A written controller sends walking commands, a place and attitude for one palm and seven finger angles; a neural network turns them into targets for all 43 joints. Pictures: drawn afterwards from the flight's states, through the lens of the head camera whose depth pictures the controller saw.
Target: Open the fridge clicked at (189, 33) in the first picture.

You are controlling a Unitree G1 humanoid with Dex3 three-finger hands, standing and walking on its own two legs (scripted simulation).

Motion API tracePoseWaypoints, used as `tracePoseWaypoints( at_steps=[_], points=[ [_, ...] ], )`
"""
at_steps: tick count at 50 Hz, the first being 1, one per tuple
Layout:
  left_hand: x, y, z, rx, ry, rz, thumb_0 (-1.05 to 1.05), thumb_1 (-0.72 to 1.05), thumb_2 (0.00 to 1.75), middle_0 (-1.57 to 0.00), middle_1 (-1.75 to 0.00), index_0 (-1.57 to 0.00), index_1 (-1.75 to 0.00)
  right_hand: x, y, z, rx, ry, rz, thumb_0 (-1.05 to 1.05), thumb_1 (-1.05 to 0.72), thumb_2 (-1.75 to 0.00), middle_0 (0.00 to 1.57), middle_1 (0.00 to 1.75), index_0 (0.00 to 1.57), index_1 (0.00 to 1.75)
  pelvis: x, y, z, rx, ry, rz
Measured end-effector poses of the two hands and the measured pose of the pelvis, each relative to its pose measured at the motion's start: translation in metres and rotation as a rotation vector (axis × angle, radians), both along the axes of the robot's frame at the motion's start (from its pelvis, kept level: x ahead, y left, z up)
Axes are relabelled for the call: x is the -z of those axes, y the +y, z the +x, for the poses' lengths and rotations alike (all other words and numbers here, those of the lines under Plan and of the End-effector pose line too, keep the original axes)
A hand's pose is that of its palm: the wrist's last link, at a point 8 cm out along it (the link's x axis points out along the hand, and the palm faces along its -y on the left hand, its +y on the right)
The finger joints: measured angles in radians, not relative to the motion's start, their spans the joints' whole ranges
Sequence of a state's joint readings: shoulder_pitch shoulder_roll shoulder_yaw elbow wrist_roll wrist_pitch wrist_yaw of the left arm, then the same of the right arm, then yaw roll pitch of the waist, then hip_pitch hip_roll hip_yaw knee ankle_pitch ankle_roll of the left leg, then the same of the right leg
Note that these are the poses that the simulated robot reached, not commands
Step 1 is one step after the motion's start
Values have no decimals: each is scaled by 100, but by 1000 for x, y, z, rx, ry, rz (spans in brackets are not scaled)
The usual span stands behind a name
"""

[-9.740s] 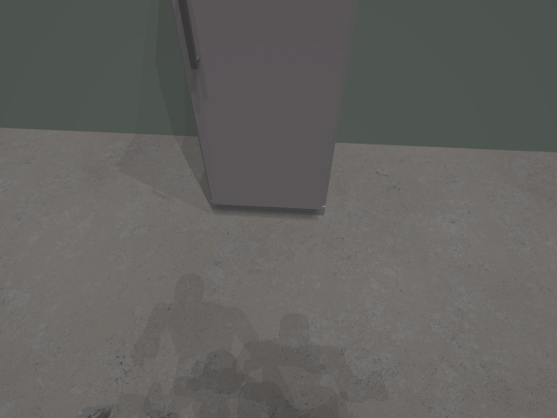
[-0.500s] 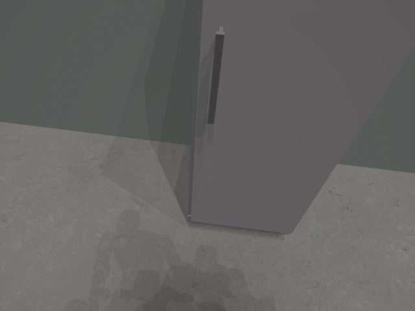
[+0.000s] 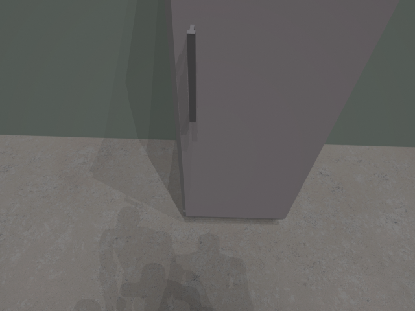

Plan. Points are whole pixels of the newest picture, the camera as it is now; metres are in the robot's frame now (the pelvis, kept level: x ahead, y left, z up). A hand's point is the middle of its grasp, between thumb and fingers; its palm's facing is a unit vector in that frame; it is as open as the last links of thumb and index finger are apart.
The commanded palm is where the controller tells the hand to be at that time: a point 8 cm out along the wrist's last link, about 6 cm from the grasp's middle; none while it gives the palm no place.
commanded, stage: look again from close up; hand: left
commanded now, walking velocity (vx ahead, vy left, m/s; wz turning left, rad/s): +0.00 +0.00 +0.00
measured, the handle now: (192, 78) +0.65 +0.07 +0.12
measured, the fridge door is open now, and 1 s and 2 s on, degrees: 0 0 0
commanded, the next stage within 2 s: shuffle to correct the standing spot in 1.06 s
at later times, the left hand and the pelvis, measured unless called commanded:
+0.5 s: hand out of the picture -0.02 +0.15 -0.17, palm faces +0.04 -0.98 -0.18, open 7.3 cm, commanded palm none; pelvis +0.01 +0.00 +0.00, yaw +0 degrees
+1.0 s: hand out of the picture -0.02 +0.15 -0.17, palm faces +0.03 -0.98 -0.19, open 7.3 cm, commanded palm none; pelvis +0.01 -0.01 +0.00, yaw +0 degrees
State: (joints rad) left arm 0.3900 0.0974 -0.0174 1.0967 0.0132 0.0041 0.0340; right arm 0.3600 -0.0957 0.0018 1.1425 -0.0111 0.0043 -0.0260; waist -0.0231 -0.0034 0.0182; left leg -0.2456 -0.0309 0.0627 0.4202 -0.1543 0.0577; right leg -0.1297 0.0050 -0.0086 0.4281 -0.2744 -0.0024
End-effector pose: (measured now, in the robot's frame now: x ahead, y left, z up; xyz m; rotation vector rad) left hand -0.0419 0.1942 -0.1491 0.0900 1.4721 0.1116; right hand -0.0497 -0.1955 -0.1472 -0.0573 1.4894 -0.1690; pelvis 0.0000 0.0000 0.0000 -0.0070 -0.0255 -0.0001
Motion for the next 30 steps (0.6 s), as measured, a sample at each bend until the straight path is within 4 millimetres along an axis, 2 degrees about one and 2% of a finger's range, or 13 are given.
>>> tracePoseWaypoints(
  at_steps=[5, 10, 20, 30],
  points=[
    [-1, -11, -5, -22, 14, -14, 0, 91, 90, -20, -30, -20, -30, -1, 2, 0, -1, 23, 3, 1, -90, -90, 20, 30, 20, 30, -1, -1, 3, -4, 7, 2],
    [-1, -13, -4, -27, 18, -10, 0, 91, 90, -20, -30, -20, -30, 0, -2, 14, -9, -6, -6, 0, -90, -90, 20, 30, 20, 30, -1, -2, 4, -4, 8, 2],
    [-3, 1, 11, -19, -25, 31, 0, 91, 90, -20, -30, -20, -30, 0, -19, 42, -39, -74, -39, 1, -92, -90, 19, 30, 20, 30, -1, -3, 6, -3, 2, 5],
    [-6, 12, 23, -1, -57, 60, 0, 91, 90, -20, -30, -20, -30, -1, -27, 51, -56, -97, -46, 1, -91, -90, 19, 30, 20, 30, -2, -4, 5, -3, 0, 7]
  ],
)
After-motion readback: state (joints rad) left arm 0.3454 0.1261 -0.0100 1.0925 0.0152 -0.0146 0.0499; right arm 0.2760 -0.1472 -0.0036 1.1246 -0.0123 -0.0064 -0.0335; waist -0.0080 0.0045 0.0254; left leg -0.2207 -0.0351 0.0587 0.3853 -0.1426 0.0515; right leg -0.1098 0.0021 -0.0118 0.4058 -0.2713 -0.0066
